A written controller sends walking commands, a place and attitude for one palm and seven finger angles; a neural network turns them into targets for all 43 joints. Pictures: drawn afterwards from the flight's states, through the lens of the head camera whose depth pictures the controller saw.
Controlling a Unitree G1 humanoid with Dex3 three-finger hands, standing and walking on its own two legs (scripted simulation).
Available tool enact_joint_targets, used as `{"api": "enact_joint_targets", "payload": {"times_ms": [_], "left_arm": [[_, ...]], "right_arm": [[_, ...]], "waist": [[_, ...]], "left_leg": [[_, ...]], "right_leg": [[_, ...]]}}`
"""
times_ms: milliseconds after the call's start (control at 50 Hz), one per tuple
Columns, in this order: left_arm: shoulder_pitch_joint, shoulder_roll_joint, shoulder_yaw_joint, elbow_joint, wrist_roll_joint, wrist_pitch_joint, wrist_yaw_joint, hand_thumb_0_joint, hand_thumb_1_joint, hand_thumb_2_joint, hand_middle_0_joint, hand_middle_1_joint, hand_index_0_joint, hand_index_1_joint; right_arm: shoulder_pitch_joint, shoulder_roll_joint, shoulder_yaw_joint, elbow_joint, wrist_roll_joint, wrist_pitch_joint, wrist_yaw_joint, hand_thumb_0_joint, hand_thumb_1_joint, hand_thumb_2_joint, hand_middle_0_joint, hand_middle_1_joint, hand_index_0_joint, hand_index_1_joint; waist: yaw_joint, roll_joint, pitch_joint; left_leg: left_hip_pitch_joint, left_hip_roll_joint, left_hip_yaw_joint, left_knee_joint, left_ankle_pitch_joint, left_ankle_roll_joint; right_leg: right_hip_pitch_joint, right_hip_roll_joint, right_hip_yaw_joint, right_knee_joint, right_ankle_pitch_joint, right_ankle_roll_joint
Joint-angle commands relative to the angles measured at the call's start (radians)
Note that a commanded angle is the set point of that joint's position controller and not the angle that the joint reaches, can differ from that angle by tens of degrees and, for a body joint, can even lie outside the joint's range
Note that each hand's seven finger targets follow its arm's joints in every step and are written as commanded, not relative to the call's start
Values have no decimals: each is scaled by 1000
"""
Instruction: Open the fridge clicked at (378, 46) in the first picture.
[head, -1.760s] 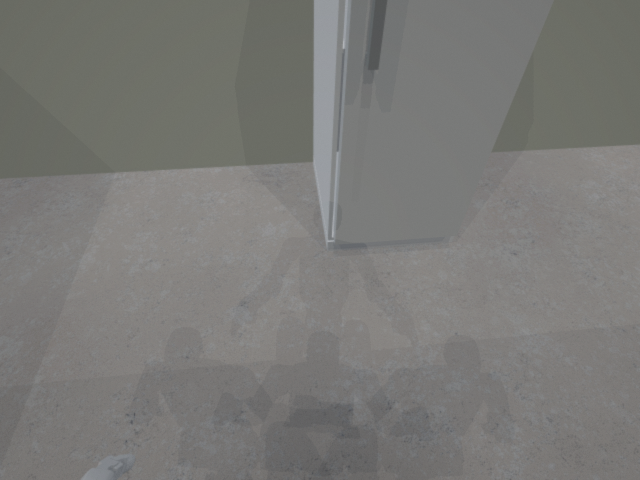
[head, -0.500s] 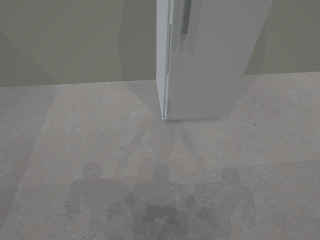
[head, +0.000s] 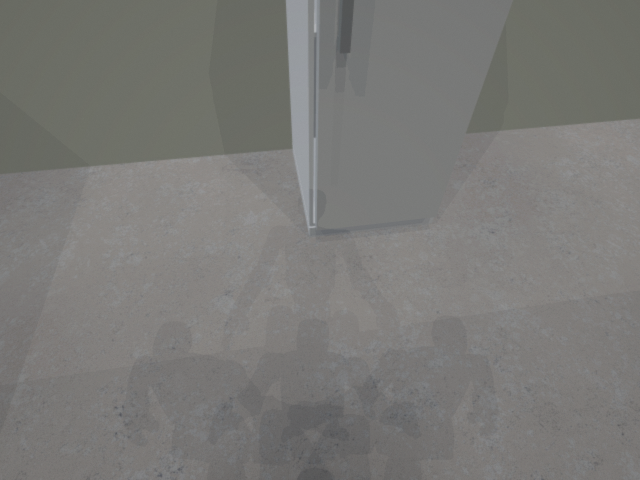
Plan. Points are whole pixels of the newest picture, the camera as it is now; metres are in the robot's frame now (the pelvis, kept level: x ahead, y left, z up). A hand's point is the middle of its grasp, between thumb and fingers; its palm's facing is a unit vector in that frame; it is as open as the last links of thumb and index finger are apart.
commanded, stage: walk to a spot facing it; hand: left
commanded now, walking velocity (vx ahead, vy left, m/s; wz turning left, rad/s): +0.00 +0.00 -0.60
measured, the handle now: out of the picture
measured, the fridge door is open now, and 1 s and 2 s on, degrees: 0 0 0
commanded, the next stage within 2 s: turn to face it in 1.98 s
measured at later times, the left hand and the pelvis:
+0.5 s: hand out of the picture +0.05 +0.16 -0.16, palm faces -0.18 -0.95 -0.24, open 7.4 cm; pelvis -0.02 -0.03 +0.00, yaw -14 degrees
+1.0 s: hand (227, 401) +0.26 +0.17 -0.18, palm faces -0.49 -0.86 -0.16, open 7.4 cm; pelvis +0.10 +0.02 +0.00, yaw -33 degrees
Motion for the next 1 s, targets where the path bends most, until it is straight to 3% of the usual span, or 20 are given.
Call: {"api": "enact_joint_targets", "payload": {"times_ms": [0,80,120,140,160,180,220,300,460,540,620,660,680,700,720,740,780,840,940,980], "left_arm": [[23,119,44,-104,3,-3,0,0,900,900,-200,-300,-200,-300],[56,69,59,-141,2,8,-9,0,900,900,-200,-300,-200,-300],[139,68,69,-135,4,3,-14,0,900,900,-200,-300,-200,-300],[196,86,79,-122,10,-6,-14,0,900,900,-200,-300,-200,-300],[205,196,101,-132,26,-24,1,0,900,900,-200,-300,-200,-300],[218,221,99,-142,10,-22,13,0,900,900,-200,-300,-200,-300],[114,163,102,-171,5,-19,21,0,900,900,-200,-300,-200,-300],[100,102,89,-180,-2,-37,16,0,900,900,-200,-300,-200,-300],[192,92,100,-147,5,-55,3,0,900,900,-200,-300,-200,-300],[196,102,102,-147,11,-59,0,0,900,900,-200,-300,-200,-300],[140,121,106,-169,13,-52,-2,0,900,900,-200,-300,-200,-300],[69,117,108,-190,5,-46,-5,0,900,900,-200,-300,-200,-300],[46,81,99,-204,2,-47,-10,0,900,900,-200,-300,-200,-300],[54,14,87,-220,-7,-46,-20,0,900,900,-200,-300,-200,-300],[18,16,92,-247,-2,-58,-25,0,900,900,-200,-300,-200,-300],[-21,48,105,-258,10,-58,-33,0,900,900,-200,-300,-200,-300],[38,50,118,-195,25,-41,-49,0,900,900,-200,-300,-200,-300],[91,-14,103,-156,25,-25,-57,0,900,900,-200,-300,-200,-300],[58,-50,90,-148,22,-12,-47,0,900,900,-200,-300,-200,-300],[5,-58,84,-161,19,-12,-49,0,900,900,-200,-300,-200,-300]], "right_arm": [[34,-175,-59,-90,-2,1,-10,0,-900,-900,200,300,200,300],[5,-175,-76,-132,-5,-8,-7,0,-900,-900,200,300,200,300],[-47,-167,-81,-159,-7,-5,-7,0,-900,-900,200,300,200,300],[-60,-150,-81,-166,-6,3,-5,0,-900,-900,200,300,200,300],[-11,-57,-68,-187,1,14,0,0,-900,-900,200,300,200,300],[-32,-54,-63,-209,1,19,-2,0,-900,-900,200,300,200,300],[-23,-78,-76,-187,2,26,3,0,-900,-900,200,300,200,300],[19,-54,-73,-158,-4,18,4,0,-900,-900,200,300,200,300],[-19,-52,-68,-193,-18,-1,15,0,-900,-900,200,300,200,300],[-35,-44,-66,-213,-12,-18,19,0,-900,-900,200,300,200,300],[27,-30,-64,-212,2,-35,17,0,-900,-900,200,300,200,300],[148,-38,-65,-179,5,-46,8,0,-900,-900,200,300,200,300],[229,-80,-75,-157,7,-54,-4,0,-900,-900,200,300,200,300],[281,-174,-95,-148,-3,-58,-11,0,-900,-900,200,300,200,300],[280,-221,-102,-166,1,-54,-9,0,-900,-900,200,300,200,300],[241,-193,-88,-186,-7,-55,-7,0,-900,-900,200,300,200,300],[159,-92,-58,-184,-8,-68,-6,0,-900,-900,200,300,200,300],[214,-44,-38,-155,-4,-88,-13,0,-900,-900,200,300,200,300],[368,4,-22,-83,1,-102,-27,0,-900,-900,200,300,200,300],[408,7,-19,-59,-2,-105,-31,0,-900,-900,200,300,200,300]], "waist": [[-12,87,-62],[6,214,-64],[55,165,-80],[88,62,-70],[71,-326,-54],[77,-324,-51],[36,-214,-3],[9,-67,-101],[47,-110,-95],[57,-133,-81],[32,-145,-90],[-33,-142,-102],[-75,-44,-121],[-105,229,-132],[-103,318,-73],[-88,199,25],[-13,124,99],[11,143,96],[-3,166,73],[-17,150,84]], "left_leg": [[41,205,-99,-46,167,67],[-20,344,-140,-82,308,170],[-87,315,-59,57,292,123],[-168,236,16,231,171,54],[-367,51,98,518,-234,-39],[-398,-3,-41,660,-352,-38],[-384,41,-111,728,-210,-22],[-368,37,-102,686,-80,-48],[-423,40,-85,548,-100,-65],[-357,16,-74,378,-143,-53],[-142,-35,-52,169,-156,-26],[106,-42,-48,-17,-47,-12],[308,26,-91,-101,-76,4],[437,268,-372,-240,-328,53],[331,463,-552,-321,-466,112],[165,483,-565,-365,-484,162],[33,341,-353,-363,-343,70],[41,232,-127,-314,-7,-21],[164,216,13,-215,512,-87],[221,234,27,-200,599,-69]], "right_leg": [[-113,-49,26,119,200,-8],[-128,-38,-61,377,-236,16],[-18,-64,-58,243,-151,4],[61,-80,-25,69,43,-2],[98,-297,366,-154,226,-58],[32,-382,529,-235,339,-122],[-62,-303,463,-270,26,-129],[68,-208,320,-178,223,-132],[135,-185,419,-275,-198,-176],[99,-173,449,-285,-233,-197],[-27,-140,448,-258,-182,-186],[-192,-80,391,-184,-224,-136],[-347,-17,323,-82,-266,-89],[-546,98,163,168,-325,-40],[-605,43,24,369,-303,0],[-572,-13,24,485,-242,15],[-520,-39,-1,611,-69,28],[-493,-38,-34,715,71,37],[-576,-37,-70,804,122,37],[-617,-44,-97,771,108,33]]}}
